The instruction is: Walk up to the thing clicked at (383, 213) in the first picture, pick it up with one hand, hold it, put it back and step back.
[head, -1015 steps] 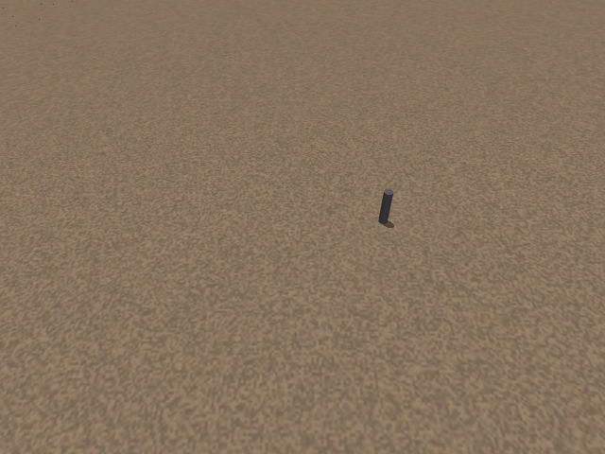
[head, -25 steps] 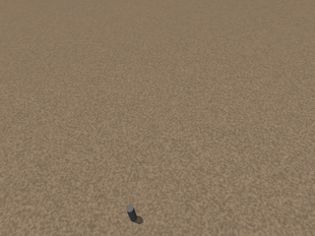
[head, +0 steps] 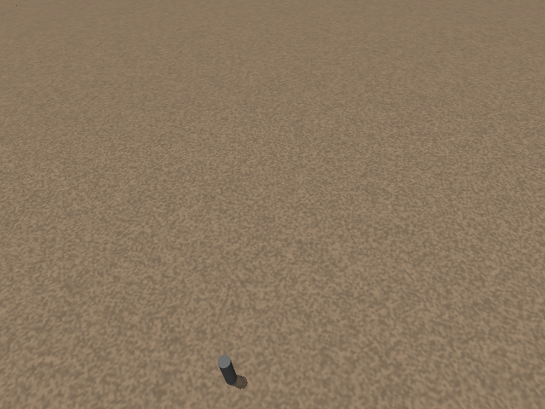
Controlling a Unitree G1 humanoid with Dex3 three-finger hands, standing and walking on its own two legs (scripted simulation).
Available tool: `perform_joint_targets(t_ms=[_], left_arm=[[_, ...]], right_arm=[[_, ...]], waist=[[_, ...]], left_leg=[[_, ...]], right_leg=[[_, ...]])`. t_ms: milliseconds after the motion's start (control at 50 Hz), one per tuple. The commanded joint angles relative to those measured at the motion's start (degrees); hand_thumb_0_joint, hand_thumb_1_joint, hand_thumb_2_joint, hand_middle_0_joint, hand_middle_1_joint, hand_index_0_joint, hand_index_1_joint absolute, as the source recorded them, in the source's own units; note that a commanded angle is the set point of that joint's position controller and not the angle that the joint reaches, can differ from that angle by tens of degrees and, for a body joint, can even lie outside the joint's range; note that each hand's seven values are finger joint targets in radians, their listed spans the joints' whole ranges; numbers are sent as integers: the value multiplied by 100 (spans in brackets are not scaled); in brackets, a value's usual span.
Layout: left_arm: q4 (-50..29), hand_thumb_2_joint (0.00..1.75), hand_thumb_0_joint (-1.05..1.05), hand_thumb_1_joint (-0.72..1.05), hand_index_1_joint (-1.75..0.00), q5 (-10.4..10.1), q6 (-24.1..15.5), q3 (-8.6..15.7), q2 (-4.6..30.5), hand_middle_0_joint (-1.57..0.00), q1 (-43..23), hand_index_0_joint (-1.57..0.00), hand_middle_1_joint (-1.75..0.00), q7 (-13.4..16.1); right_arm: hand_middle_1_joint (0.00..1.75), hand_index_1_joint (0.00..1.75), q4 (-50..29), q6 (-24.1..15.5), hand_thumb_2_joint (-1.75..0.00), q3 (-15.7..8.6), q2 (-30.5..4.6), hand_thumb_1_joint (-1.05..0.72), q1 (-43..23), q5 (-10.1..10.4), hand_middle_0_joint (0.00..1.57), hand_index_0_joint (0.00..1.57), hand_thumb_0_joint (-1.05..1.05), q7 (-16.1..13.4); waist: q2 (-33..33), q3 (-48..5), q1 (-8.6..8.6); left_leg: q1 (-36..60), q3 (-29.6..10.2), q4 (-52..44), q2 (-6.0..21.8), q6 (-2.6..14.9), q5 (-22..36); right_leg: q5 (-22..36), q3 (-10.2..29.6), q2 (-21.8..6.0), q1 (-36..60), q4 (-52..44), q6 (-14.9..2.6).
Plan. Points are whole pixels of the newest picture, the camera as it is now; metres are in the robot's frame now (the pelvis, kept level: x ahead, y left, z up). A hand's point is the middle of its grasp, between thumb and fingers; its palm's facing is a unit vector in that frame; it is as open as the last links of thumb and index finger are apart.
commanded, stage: stand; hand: left
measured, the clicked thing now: (227, 370) +0.40 +0.19 -0.69
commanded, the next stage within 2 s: go down in 0.74 s
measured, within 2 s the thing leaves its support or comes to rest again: neither
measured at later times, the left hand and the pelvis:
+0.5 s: hand out of the picture +0.07 +0.25 -0.15, palm faces -0.02 -0.94 -0.35, open 7.4 cm; pelvis +0.00 +0.00 +0.00, yaw +0 degrees
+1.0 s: hand out of the picture +0.13 +0.25 -0.16, palm faces +0.05 -0.95 -0.32, open 9.1 cm; pelvis -0.01 +0.00 -0.01, yaw +0 degrees
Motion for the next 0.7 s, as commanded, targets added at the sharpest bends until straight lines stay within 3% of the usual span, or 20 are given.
perform_joint_targets(t_ms=[0,40,160,420,680], left_arm=[[-349,90,0,90,-30,10,-111,220,1259,-20,-204,-20,-30,100],[-353,90,0,90,-30,3,-115,224,1273,-20,-207,-20,-30,103],[-381,90,0,90,-30,5,-126,222,1277,-20,-187,-20,-30,103],[-385,90,0,90,-30,12,-108,226,1274,-20,-184,-20,-30,99],[-399,90,0,90,-30,2,-112,219,1269,-20,-148,-20,-30,91]], right_arm=[[30,30,-351,-93,-90,-211,-1200,-90,-196,28,20,20,0,-60],[30,30,-352,-88,-90,-214,-1183,-90,-181,28,20,20,0,-57],[30,30,-376,-100,-90,-232,-1213,-90,-220,22,20,20,0,-62],[30,30,-372,-90,-90,-236,-1193,-90,-168,17,20,20,0,-56],[30,30,-367,-112,-90,-225,-1208,-90,-139,19,20,20,0,-60]], waist=[[-70,-390,2],[-65,-315,-12],[-21,-498,9],[-17,-340,-5],[22,-427,16]], left_leg=[[-35,-418,-176,590,243,759],[-53,-415,-202,577,230,662],[87,-390,-137,605,247,921],[-130,-418,-223,580,238,554],[-24,-409,-196,616,250,819]], right_leg=[[771,642,-771,84,-327,-40],[622,646,-762,12,-348,-35],[956,664,-789,113,-283,-51],[557,678,-757,65,-341,-57],[817,688,-775,139,-272,-60]])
